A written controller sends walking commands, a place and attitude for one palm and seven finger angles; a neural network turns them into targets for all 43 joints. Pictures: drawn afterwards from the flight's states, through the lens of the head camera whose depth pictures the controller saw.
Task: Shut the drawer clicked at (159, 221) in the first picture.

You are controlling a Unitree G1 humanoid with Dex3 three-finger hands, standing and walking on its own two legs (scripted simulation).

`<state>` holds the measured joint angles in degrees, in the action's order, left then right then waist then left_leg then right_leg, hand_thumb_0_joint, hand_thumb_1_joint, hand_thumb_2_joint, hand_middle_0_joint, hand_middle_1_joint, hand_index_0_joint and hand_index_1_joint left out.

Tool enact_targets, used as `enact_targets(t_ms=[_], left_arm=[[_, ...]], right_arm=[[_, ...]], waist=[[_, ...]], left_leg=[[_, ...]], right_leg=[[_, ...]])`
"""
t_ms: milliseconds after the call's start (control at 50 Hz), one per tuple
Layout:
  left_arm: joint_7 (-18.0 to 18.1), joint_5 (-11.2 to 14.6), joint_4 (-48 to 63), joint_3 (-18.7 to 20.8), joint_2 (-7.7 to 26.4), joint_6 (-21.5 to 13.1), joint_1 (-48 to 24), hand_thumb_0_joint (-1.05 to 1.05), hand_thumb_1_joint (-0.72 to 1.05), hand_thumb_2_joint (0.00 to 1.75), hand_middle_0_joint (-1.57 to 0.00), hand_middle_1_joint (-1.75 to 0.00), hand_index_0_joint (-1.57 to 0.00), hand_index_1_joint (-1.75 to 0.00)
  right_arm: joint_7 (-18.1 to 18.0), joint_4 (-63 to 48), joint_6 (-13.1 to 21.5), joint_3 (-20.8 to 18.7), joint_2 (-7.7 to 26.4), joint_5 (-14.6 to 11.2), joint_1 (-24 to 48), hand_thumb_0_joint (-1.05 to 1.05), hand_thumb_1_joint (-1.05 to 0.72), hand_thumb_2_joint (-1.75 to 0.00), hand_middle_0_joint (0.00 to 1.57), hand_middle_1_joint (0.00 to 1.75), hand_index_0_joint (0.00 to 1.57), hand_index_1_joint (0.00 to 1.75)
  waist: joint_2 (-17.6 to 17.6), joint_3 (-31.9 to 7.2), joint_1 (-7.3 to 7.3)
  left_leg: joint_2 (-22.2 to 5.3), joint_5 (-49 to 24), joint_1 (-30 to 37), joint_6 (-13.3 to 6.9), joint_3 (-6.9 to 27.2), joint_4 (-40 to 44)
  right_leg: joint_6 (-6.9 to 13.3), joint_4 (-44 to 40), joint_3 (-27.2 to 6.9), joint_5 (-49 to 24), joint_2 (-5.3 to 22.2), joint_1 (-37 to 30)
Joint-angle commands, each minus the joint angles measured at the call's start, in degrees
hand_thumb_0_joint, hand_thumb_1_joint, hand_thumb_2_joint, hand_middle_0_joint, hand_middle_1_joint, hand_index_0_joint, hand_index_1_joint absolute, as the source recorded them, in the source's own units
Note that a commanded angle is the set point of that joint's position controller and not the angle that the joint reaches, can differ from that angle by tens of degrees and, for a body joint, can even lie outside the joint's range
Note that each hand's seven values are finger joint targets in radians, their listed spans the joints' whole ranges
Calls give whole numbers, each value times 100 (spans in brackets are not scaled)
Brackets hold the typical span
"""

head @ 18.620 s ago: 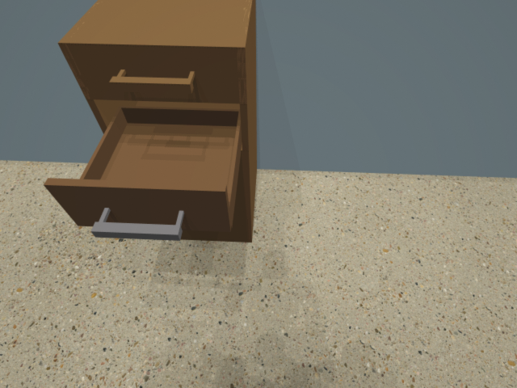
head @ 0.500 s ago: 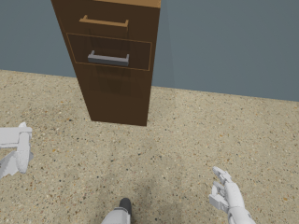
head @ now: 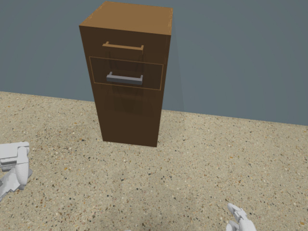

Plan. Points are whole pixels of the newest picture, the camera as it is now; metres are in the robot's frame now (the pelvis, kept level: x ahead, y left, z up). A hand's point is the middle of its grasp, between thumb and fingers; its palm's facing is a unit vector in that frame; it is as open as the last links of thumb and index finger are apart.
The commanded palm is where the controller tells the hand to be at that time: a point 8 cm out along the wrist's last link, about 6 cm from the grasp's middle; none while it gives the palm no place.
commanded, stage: stop stepping back and stand still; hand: left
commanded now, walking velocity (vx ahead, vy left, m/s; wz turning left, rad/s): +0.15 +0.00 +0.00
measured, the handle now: (125, 77) +0.89 +0.20 -0.10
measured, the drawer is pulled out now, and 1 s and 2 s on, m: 0.00 0.00 0.00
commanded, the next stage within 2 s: let the arm hang, fingers relaxed in 0.68 s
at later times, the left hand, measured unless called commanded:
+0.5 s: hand out of the picture +0.15 +0.29 +0.17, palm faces +0.43 -0.80 -0.41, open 3.2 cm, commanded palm +0.09 +0.32 +0.19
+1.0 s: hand out of the picture +0.09 +0.24 -0.13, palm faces +0.03 -0.97 -0.26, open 3.0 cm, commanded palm none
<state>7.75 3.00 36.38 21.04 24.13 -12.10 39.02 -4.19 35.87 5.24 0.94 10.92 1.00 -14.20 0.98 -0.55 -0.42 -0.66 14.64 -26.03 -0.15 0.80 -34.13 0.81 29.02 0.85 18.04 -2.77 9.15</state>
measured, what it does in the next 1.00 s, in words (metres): steps on the spot: right foot, then left foot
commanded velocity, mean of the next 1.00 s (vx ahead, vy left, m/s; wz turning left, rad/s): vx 0.04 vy -0.04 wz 0.00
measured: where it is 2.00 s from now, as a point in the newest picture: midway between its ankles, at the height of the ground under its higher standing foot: outside the picture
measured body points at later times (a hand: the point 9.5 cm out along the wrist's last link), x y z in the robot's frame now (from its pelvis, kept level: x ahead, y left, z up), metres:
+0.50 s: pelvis -0.03 +0.04 +0.00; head -0.03 +0.04 +0.45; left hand +0.12 +0.33 +0.19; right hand +0.11 -0.21 -0.09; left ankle -0.01 +0.17 -0.73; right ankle -0.04 -0.06 -0.73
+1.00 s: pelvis -0.03 +0.05 -0.01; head -0.02 +0.04 +0.44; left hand +0.09 +0.29 -0.11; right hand +0.09 -0.20 -0.13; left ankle -0.01 +0.17 -0.73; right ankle -0.04 -0.06 -0.73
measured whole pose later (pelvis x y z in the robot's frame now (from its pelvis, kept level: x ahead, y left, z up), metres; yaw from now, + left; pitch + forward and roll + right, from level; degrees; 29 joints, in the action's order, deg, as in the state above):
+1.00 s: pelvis -0.03 +0.05 -0.01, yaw +3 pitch -1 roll +0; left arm 0.7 -1.7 -37.0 1.6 11.4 3.4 14.2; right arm 0.2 47.1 -1.1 -1.0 13.1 1.7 -9.3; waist 0.8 2.0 -2.1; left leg -1.1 16.4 -19.4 0.0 -2.7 -36.4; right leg 0.7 37.6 4.3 21.3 2.0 15.7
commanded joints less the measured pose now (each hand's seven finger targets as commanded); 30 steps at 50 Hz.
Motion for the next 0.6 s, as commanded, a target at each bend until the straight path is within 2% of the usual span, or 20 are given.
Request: enact_targets(t_ms=[0,40,60,80,100,120,160,180,200,220,240,260,300,360,400,440,460,500,540,580], left_arm=[[179,-39,439,358,590,-113,-1389,0,90,90,-140,-160,-140,-160],[140,-76,776,299,623,-141,-1892,0,90,90,-140,-160,-140,-160],[108,-78,1098,342,686,-149,-2072,0,90,90,-140,-160,-140,-160],[126,-104,1358,532,798,-193,-1985,0,90,90,-140,-160,-140,-160],[118,-135,1452,714,996,-191,-1761,0,90,90,-140,-160,-140,-160],[75,-90,1351,726,952,-180,-1316,0,90,90,-140,-160,-140,-160],[34,-9,1240,742,816,-176,-281,0,90,90,-140,-160,-140,-160],[21,33,1256,680,721,-159,45,0,90,90,-140,-160,-140,-160],[26,45,1235,775,811,-137,232,0,90,90,-140,-160,-140,-160],[32,-2,1244,842,897,-104,220,0,90,90,-140,-160,-140,-160],[57,79,1541,821,892,-90,-316,0,90,90,-140,-160,-140,-160],[127,75,1497,1123,1020,-181,-818,0,90,90,-140,-160,-140,-160],[164,49,638,826,696,-155,-694,0,90,90,-140,-160,-140,-160],[228,-58,341,512,490,-167,-643,0,90,90,-140,-160,-140,-160],[271,-111,507,495,560,-232,-692,0,90,90,-140,-160,-140,-160],[258,-126,1044,392,574,-307,-1020,0,90,90,-140,-160,-140,-160],[236,-101,1053,398,613,-289,-1016,0,90,90,-140,-160,-140,-160],[177,-103,1082,548,676,-292,-740,0,90,90,-140,-160,-140,-160],[176,-147,1196,666,747,-325,-735,0,90,90,-140,-160,-140,-160],[177,-110,1100,725,702,-306,-421,0,90,90,-140,-160,-140,-160]], right_arm=[[-200,-628,225,-303,811,-55,623,0,-90,-90,20,30,20,30],[-211,-680,267,-241,842,-44,754,0,-90,-90,20,30,20,30],[-209,-789,341,-221,881,-36,892,0,-90,-90,20,30,20,30],[-161,-834,430,-205,860,-14,843,0,-90,-90,20,30,20,30],[-91,-890,471,-209,734,30,833,0,-90,-90,20,30,20,30],[-9,-916,463,-241,674,37,853,0,-90,-90,20,30,20,30],[106,-1025,423,-290,639,21,798,0,-90,-90,20,30,20,30],[142,-1092,353,-274,603,12,798,0,-90,-90,20,30,20,30],[137,-1143,236,-275,588,-2,883,0,-90,-90,20,30,20,30],[137,-1116,80,-300,506,-60,784,0,-90,-90,20,30,20,30],[128,-1029,-21,-392,647,-95,855,0,-90,-90,20,30,20,30],[118,-830,16,-339,633,37,722,0,-90,-90,20,30,20,30],[52,-728,167,-316,551,-39,514,0,-90,-90,20,30,20,30],[-119,-774,343,-276,572,-96,768,0,-90,-90,20,30,20,30],[-161,-711,471,-244,634,-75,593,0,-90,-90,20,30,20,30],[-164,-840,536,-325,825,-105,641,0,-90,-90,20,30,20,30],[-154,-925,534,-331,883,-165,644,0,-90,-90,20,30,20,30],[-88,-800,507,-255,724,-102,642,0,-90,-90,20,30,20,30],[-36,-800,528,-235,717,-75,692,0,-90,-90,20,30,20,30],[14,-858,511,-280,725,-118,696,0,-90,-90,20,30,20,30]], waist=[[-321,591,-219],[545,779,-219],[1385,795,-187],[2121,408,-68],[1838,120,88],[1511,-82,172],[1396,-482,213],[1296,-480,187],[790,-338,197],[-910,-71,144],[-1544,298,41],[-870,200,-99],[-496,106,-206],[-574,183,-12],[-245,-112,25],[377,-358,39],[339,-439,26],[949,-228,-17],[868,93,29],[350,-85,35]], left_leg=[[-160,760,1910,-16,91,-659],[-438,2021,1517,-105,854,399],[-810,3196,863,-114,1775,1963],[-1239,4153,179,7,2662,3318],[-1258,3958,-284,316,2550,3619],[-1163,3432,-479,393,1963,3475],[-888,2516,-506,250,959,2991],[-787,2182,-635,306,692,2724],[-516,1906,-920,395,324,1727],[225,1081,-449,370,-499,-995],[300,588,-732,302,-174,-2918],[106,474,-741,306,12,-3356],[-210,286,-523,133,39,-2393],[-187,463,356,-51,-400,-184],[-172,212,1437,-192,-540,928],[-920,-701,2100,-475,350,1099],[-1225,-1466,2229,-557,727,981],[-1378,-848,1581,-611,1053,1575],[-1400,-347,935,-578,897,1694],[-1044,-246,860,-348,371,1311]], right_leg=[[628,-923,-578,2730,1078,3104],[389,70,-50,2731,587,3090],[163,1048,327,2278,57,2438],[53,2465,475,1821,-414,1340],[89,3112,293,1486,-420,613],[112,3107,351,1353,-418,146],[197,1951,585,1478,-407,-615],[283,1062,607,1701,-381,-941],[429,-146,45,1777,-49,-1113],[729,-1792,-1546,2282,1109,315],[1153,-2675,-3112,2592,2472,1628],[1333,-2474,-2725,2163,2408,1849],[993,-1890,-1713,1573,1873,1278],[763,-1321,-1106,614,1549,846],[437,-805,-787,198,1199,809],[0,121,-377,-521,669,992],[-143,503,-121,-864,498,1086],[-168,606,103,27,377,950],[-121,311,137,134,400,557],[-89,-191,40,-325,418,188]])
